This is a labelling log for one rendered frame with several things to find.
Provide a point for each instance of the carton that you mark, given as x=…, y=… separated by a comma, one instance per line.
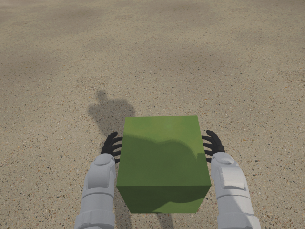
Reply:
x=163, y=167

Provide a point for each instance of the left robot hand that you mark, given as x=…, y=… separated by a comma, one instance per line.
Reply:
x=109, y=147

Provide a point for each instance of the right robot hand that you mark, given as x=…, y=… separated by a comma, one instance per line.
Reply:
x=216, y=145

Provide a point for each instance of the robot right forearm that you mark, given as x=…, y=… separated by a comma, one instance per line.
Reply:
x=232, y=194

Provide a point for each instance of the robot left forearm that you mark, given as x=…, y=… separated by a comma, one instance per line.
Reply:
x=98, y=194

